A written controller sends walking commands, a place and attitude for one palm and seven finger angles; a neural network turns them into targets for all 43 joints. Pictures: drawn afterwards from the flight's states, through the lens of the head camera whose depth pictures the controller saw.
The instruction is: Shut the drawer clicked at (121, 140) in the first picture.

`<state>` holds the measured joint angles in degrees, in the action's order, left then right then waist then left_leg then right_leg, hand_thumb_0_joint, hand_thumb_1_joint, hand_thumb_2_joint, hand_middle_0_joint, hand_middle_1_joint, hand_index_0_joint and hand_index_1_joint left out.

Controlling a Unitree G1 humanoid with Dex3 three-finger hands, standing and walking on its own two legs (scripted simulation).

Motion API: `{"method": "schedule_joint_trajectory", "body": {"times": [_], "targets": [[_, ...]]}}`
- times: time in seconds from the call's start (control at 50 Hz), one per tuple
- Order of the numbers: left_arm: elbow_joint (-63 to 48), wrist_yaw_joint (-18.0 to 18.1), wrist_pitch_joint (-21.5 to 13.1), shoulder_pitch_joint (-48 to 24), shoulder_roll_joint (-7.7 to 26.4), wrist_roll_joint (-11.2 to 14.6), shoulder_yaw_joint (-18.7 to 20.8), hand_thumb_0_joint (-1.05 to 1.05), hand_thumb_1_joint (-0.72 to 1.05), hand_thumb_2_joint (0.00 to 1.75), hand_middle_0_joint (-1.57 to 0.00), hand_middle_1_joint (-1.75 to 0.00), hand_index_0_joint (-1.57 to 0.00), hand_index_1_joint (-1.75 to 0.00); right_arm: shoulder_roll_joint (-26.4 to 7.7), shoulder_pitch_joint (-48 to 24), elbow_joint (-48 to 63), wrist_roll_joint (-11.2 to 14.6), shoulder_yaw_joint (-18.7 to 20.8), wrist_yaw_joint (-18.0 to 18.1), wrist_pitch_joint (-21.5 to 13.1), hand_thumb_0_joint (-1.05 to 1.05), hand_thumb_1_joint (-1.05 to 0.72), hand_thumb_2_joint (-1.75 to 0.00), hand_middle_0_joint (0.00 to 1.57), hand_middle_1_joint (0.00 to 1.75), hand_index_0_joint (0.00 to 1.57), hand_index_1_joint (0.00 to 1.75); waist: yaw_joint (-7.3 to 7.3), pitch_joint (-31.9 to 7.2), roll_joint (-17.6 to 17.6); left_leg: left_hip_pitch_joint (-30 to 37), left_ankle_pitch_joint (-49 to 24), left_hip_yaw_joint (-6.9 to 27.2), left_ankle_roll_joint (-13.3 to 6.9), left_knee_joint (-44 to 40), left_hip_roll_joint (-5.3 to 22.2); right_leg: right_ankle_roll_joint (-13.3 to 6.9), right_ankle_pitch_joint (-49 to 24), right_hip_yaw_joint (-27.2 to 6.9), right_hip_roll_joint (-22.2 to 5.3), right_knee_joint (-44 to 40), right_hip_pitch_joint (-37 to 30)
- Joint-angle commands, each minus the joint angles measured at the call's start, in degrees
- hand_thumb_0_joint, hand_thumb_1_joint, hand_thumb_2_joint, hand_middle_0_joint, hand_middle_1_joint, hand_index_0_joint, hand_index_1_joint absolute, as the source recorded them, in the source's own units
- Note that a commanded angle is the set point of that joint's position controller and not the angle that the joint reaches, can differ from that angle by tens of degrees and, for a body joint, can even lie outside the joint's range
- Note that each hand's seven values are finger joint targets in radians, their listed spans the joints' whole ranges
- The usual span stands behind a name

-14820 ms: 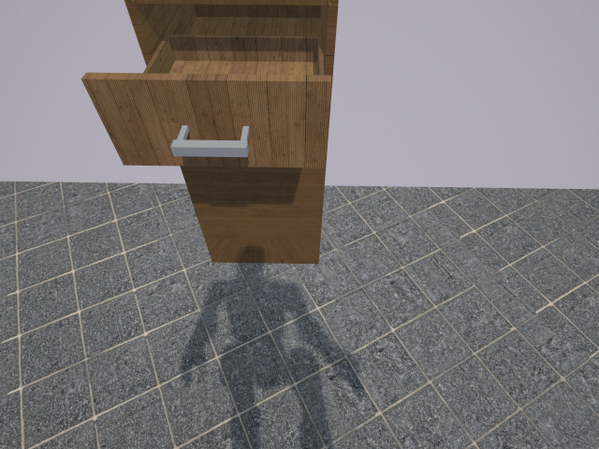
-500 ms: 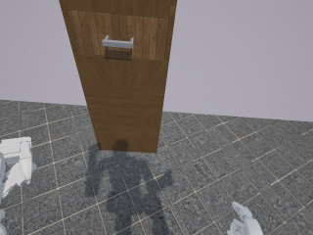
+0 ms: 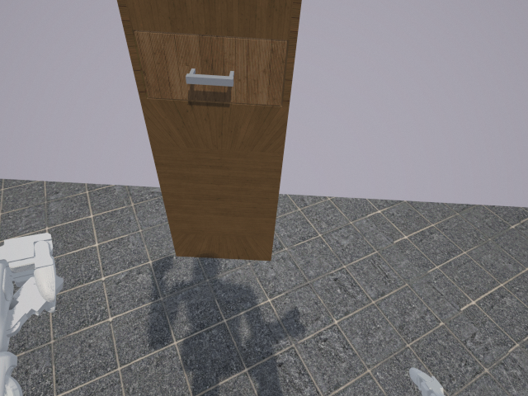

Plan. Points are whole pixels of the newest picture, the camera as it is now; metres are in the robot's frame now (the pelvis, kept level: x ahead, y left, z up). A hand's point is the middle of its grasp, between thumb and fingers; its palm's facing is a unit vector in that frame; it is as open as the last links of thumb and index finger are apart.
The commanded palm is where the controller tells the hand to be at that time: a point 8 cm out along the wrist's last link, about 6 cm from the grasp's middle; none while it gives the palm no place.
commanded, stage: stop stepping back and stand still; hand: left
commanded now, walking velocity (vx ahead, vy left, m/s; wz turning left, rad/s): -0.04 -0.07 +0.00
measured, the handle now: (211, 76) +0.85 +0.19 +0.12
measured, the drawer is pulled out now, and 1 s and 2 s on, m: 0.00 0.00 0.00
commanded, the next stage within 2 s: let the arm hang, fingers relaxed in 0.54 s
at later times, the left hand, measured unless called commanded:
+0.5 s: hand (77, 251) +0.23 +0.24 +0.17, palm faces +0.34 -0.82 -0.45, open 3.3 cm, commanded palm +0.17 +0.28 +0.19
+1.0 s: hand out of the picture +0.02 +0.21 -0.17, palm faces +0.04 -0.98 -0.20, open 3.4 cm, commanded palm none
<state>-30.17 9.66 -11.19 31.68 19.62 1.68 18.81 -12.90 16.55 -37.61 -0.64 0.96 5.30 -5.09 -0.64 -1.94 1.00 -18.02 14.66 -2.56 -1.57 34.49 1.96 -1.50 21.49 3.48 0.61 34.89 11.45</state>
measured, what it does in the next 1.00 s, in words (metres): stands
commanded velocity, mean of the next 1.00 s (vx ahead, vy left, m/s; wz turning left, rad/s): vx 0.00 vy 0.00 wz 0.00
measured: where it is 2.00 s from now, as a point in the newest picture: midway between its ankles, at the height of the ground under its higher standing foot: outside the picture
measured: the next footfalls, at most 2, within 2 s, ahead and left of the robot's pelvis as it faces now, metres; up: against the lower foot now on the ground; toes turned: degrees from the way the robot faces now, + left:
none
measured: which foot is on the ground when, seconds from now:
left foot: down 0.00-1.00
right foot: down 0.00-1.00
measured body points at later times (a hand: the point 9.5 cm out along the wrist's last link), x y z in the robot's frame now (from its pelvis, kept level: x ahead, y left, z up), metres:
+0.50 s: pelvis +0.04 +0.00 +0.01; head +0.06 +0.01 +0.46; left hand +0.21 +0.28 +0.19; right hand +0.21 -0.23 -0.06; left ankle +0.04 +0.11 -0.73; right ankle +0.00 -0.10 -0.73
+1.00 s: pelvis +0.00 +0.02 +0.01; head +0.03 +0.04 +0.46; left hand +0.02 +0.26 -0.15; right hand +0.04 -0.23 -0.13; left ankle +0.04 +0.11 -0.73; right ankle +0.00 -0.10 -0.73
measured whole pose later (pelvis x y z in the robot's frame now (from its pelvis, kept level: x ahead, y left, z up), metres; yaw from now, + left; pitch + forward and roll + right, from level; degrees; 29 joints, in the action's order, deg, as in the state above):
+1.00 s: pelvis +0.00 +0.02 +0.01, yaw +2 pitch -1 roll -1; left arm 56.4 1.8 2.6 15.8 12.7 -0.7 1.2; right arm -11.1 15.4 -56.3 -1.6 -0.7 0.7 1.9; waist 0.0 3.9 2.0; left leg -16.4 12.6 0.2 -2.2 29.8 -1.0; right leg -0.3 15.0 4.1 0.0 26.7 10.9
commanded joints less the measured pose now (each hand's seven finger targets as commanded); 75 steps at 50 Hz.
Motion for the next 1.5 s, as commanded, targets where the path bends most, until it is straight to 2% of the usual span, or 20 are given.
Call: {"method": "schedule_joint_trajectory", "body": {"times": [0.0,0.02,0.06,0.1,0.16,0.2,0.24,0.28,0.3,0.34,0.46,0.6,0.62,0.64,0.74,0.84,0.94,1.12,1.22,1.48], "targets": [[-15.5,1.0,-5.1,-2.1,12.5,-0.1,9.5,0.00,0.90,0.90,-1.40,-1.60,-1.40,-1.60,-4.8,-8.3,10.1,-0.2,1.0,-0.2,-5.0,0.00,-0.90,-0.90,0.20,0.30,0.20,0.30,-0.58,4.3,-15.9,0.6,19.5,29.2,-9.2,-26.3,16.6,1.1,8.8,-3.8,0.0,13.5,11.4],[-15.4,1.0,-5.1,-1.0,12.4,-0.1,10.0,0.00,0.90,0.90,-1.40,-1.60,-1.40,-1.60,-4.5,-7.9,10.1,-0.3,1.0,-0.5,-5.3,0.00,-0.90,-0.90,0.20,0.30,0.20,0.30,-0.38,4.6,-12.8,-1.4,17.6,26.3,-9.1,-25.0,15.6,0.9,6.8,-4.3,-0.9,11.0,9.2],[-14.9,0.8,-4.7,3.4,11.8,-0.1,10.2,0.00,0.90,0.90,-1.40,-1.60,-1.40,-1.60,-5.1,-8.4,10.1,0.2,1.1,-1.1,-5.4,0.00,-0.90,-0.90,0.20,0.30,0.20,0.30,0.58,2.0,-11.4,-3.1,11.7,14.3,-5.8,-19.9,11.3,1.3,3.0,-1.5,-0.7,-0.9,1.0],[-12.8,0.5,-4.6,6.5,10.1,-0.2,9.0,0.00,0.90,0.90,-1.40,-1.60,-1.40,-1.60,-4.9,-8.0,10.3,0.5,0.9,-1.6,-4.7,0.00,-0.90,-0.90,0.20,0.30,0.20,0.30,0.20,1.4,-7.7,-7.2,8.7,7.2,-2.4,-13.6,6.2,1.0,-4.0,-1.9,-1.1,-11.5,-6.3],[-12.0,0.0,-4.5,5.5,10.3,0.6,9.2,0.00,0.90,0.90,-1.40,-1.60,-1.40,-1.60,-5.2,-7.6,10.5,0.9,2.1,-2.1,-4.0,0.00,-0.90,-0.90,0.20,0.30,0.20,0.30,-0.54,0.4,4.7,-3.5,5.1,2.5,0.8,0.7,0.0,-4.0,0.6,-19.6,-11.1,-19.9,1.9],[-11.7,0.3,-4.3,4.9,9.8,1.0,8.3,0.00,0.90,0.90,-1.40,-1.60,-1.40,-1.60,-4.7,-7.5,10.2,1.1,1.7,-2.3,-3.3,0.00,-0.90,-0.90,0.20,0.30,0.20,0.30,-0.71,0.5,6.5,-2.8,1.4,3.1,1.2,2.6,0.0,-6.3,-10.1,-20.1,-13.9,-19.0,0.3],[-12.1,0.6,-4.8,3.0,10.5,0.8,8.5,0.00,0.90,0.90,-1.40,-1.60,-1.40,-1.60,-4.6,-7.7,10.0,1.0,1.1,-1.9,-3.2,0.00,-0.90,-0.90,0.20,0.30,0.20,0.30,-0.65,-1.3,4.3,2.1,-4.2,3.3,0.7,-5.1,0.4,-3.7,-20.4,-12.8,-10.7,-13.8,-2.1],[-12.9,0.6,-4.8,2.3,10.9,0.4,8.3,0.00,0.90,0.90,-1.40,-1.60,-1.40,-1.60,-5.0,-8.8,10.4,0.9,1.2,-1.1,-3.3,0.00,-0.90,-0.90,0.20,0.30,0.20,0.30,0.07,-3.1,-2.1,9.2,-19.3,4.6,-0.4,-8.5,2.7,0.0,-27.4,-7.2,-5.4,-8.9,-1.9],[-13.4,0.5,-4.9,2.4,11.1,0.3,8.2,0.00,0.90,0.90,-1.40,-1.60,-1.40,-1.60,-4.7,-8.7,10.7,1.0,0.9,-1.0,-3.1,0.00,-0.90,-0.90,0.20,0.30,0.20,0.30,0.24,-4.6,-5.8,11.7,-27.0,6.1,-1.0,-8.6,4.0,1.1,-28.8,-5.2,-3.9,-6.9,-1.8],[-14.2,0.3,-5.1,1.7,11.4,0.2,8.1,0.00,0.90,0.90,-1.40,-1.60,-1.40,-1.60,-4.7,-8.8,11.2,1.3,0.9,-1.1,-2.9,0.00,-0.90,-0.90,0.20,0.30,0.20,0.30,0.62,-5.6,-5.8,12.1,-31.6,7.6,-1.3,-8.8,5.4,1.9,-25.9,-3.4,-2.4,-6.6,-2.7],[-13.2,-0.2,-4.8,7.4,11.1,1.0,9.1,0.00,0.90,0.90,-1.40,-1.60,-1.40,-1.60,-4.9,-9.0,12.4,1.5,1.4,-1.8,-1.9,0.00,-0.90,-0.90,0.20,0.30,0.20,0.30,0.36,-6.3,-3.3,8.5,-26.5,4.3,0.4,-6.5,2.9,0.7,-34.9,-6.2,-4.7,-9.9,-6.6],[-12.1,-0.2,-4.5,8.0,10.5,1.5,8.8,0.00,0.90,0.90,-1.40,-1.60,-1.40,-1.60,-4.7,-9.4,13.4,1.6,1.1,-1.3,-0.7,0.00,-0.90,-0.90,0.20,0.30,0.20,0.30,0.33,-5.2,-4.9,7.0,-21.4,4.6,0.5,-8.8,3.1,1.0,-28.8,-6.2,-4.0,-11.3,-5.8],[33.7,-8.1,4.5,-3.6,5.4,-4.1,-13.2,0.00,0.90,0.90,-1.40,-1.60,-1.40,-1.60,-15.7,-13.3,0.6,1.9,4.0,-6.7,-3.4,0.00,-0.90,-0.90,0.20,0.30,0.20,0.30,-1.48,0.5,-3.6,2.7,-22.9,4.3,0.2,-0.1,3.6,-0.2,-32.7,-2.5,-8.9,-3.9,3.3],[36.0,-9.1,8.7,-3.7,4.1,-3.5,-11.7,0.00,0.90,0.90,-1.36,-1.56,-1.36,-1.56,-12.3,-8.2,0.1,1.5,4.2,-6.5,-0.4,0.00,-0.90,-0.90,0.20,0.30,0.20,0.30,-0.78,-3.5,-3.5,5.6,-18.5,4.3,0.4,-0.9,3.7,-0.8,-26.7,-6.9,-8.4,-5.7,5.2],[51.7,-9.7,10.2,-14.8,3.3,-3.7,-14.2,0.00,0.90,0.90,-1.16,-1.34,-1.16,-1.34,-11.0,-7.3,-1.1,-0.7,2.2,-5.4,2.9,0.00,-0.90,-0.90,0.20,0.30,0.20,0.30,-0.40,-0.2,10.9,1.4,-10.4,8.3,-1.9,-2.4,2.7,-2.1,-15.5,-6.8,-8.3,-8.2,5.6],[71.2,-8.7,11.9,-16.9,0.9,-2.9,-16.5,0.00,0.90,0.90,-0.96,-1.12,-0.96,-1.12,-7.9,-7.1,-8.3,-1.2,0.2,-4.9,4.7,0.00,-0.90,-0.90,0.20,0.30,0.20,0.30,1.21,1.2,-4.7,0.1,-9.4,10.6,-1.9,-11.5,3.6,-0.3,-8.1,-5.3,-5.3,-9.1,-1.2],[84.1,-8.6,11.5,-14.3,-1.0,-2.2,-17.0,0.00,0.90,0.90,-0.76,-0.91,-0.76,-0.91,-5.0,-3.5,-15.3,-0.8,-0.3,-4.0,5.2,0.00,-0.90,-0.90,0.20,0.30,0.20,0.30,1.19,1.6,-11.9,1.6,-1.7,10.0,-1.2,-14.6,2.9,-1.2,-6.8,-5.6,-5.7,-13.5,-3.4],[93.9,-8.2,11.3,-10.8,-3.8,-2.3,-17.8,0.00,0.90,0.90,-0.40,-0.52,-0.40,-0.52,-3.2,4.0,-22.3,-0.3,0.4,-3.2,5.7,0.00,-0.90,-0.90,0.20,0.30,0.20,0.30,0.55,5.6,-2.5,3.0,3.8,11.2,-1.7,-17.8,3.8,-1.1,-4.9,-4.2,-5.4,-15.6,-1.0],[96.1,-7.7,11.2,-9.2,-5.2,-2.2,-17.9,0.00,0.90,0.90,-0.20,-0.30,-0.20,-0.30,-1.4,5.8,-24.5,-0.3,0.4,-3.2,5.8,0.00,-0.90,-0.90,0.20,0.30,0.20,0.30,0.42,6.9,-0.4,3.6,3.4,10.0,-1.7,-17.4,3.3,-1.1,-3.4,-4.6,-5.7,-15.8,0.9],[96.4,-7.2,10.8,-9.0,-7.8,-2.5,-17.4,0.00,0.90,0.90,-0.20,-0.30,-0.20,-0.30,1.6,6.3,-26.2,-0.4,0.4,-3.1,5.4,0.00,-0.90,-0.90,0.20,0.30,0.20,0.30,0.25,9.2,-1.3,2.9,0.9,8.5,-1.3,-16.4,2.6,-0.9,-3.9,-5.2,-5.9,-15.8,2.8]]}}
